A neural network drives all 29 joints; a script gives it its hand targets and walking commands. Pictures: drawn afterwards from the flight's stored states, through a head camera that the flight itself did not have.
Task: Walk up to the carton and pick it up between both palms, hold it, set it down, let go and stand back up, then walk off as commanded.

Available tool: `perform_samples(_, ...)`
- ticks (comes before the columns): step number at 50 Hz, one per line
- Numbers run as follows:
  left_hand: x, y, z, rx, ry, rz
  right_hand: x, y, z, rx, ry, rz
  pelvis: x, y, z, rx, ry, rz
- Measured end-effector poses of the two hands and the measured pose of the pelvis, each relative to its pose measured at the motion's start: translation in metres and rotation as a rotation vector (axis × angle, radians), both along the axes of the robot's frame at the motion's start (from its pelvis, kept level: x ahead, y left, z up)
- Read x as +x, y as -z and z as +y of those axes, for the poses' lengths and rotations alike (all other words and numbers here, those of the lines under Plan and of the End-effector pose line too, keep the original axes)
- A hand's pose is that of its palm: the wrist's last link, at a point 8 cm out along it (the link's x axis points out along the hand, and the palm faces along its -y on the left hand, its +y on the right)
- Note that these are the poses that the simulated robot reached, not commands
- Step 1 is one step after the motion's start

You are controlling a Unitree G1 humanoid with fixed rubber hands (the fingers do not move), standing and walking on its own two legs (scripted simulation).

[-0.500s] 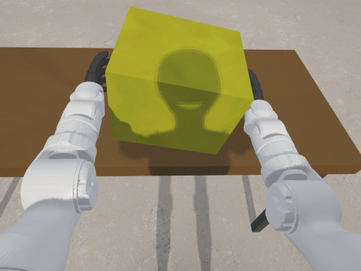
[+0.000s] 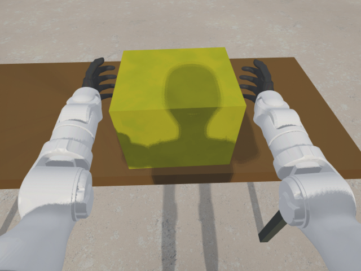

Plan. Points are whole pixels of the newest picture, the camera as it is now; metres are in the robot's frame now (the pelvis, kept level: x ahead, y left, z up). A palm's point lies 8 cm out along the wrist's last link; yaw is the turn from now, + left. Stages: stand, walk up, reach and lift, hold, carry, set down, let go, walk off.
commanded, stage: set down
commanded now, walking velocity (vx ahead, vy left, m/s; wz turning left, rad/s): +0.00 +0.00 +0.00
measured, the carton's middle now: (177, 108) +0.49 -0.01 +0.09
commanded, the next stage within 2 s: none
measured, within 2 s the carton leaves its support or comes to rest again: neither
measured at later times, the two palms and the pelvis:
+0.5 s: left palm (82, 117) +0.43 +0.20 +0.14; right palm (269, 113) +0.40 -0.20 +0.14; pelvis -0.02 +0.00 +0.00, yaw +0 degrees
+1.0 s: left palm (74, 138) +0.39 +0.22 +0.13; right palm (281, 138) +0.35 -0.21 +0.12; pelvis -0.03 +0.00 +0.00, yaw +0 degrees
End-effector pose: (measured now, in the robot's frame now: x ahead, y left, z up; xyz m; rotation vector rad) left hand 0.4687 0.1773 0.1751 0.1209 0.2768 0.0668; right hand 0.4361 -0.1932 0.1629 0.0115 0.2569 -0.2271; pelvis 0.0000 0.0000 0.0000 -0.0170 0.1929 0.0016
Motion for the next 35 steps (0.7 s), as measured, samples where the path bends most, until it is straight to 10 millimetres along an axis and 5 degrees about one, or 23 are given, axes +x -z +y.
perform_samples(10, -0.011, 0.052, 0.005, -0.046, -0.011, 0.103, -0.013, 0.045, -0.009, 0.027, 0.031, 0.089, -0.004, 0.000, 0.001, -0.001, 0.000, -0.006)
perform_samples(21, -0.031, 0.030, 0.017, -0.036, -0.013, 0.018, -0.027, 0.014, -0.011, 0.012, -0.007, -0.036, -0.006, 0.000, -0.002, 0.000, 0.002, -0.009)
perform_samples(35, -0.068, 0.062, 0.040, -0.056, -0.019, 0.059, -0.072, 0.052, -0.017, 0.024, 0.009, 0.070, -0.031, 0.001, -0.001, -0.003, 0.002, -0.044)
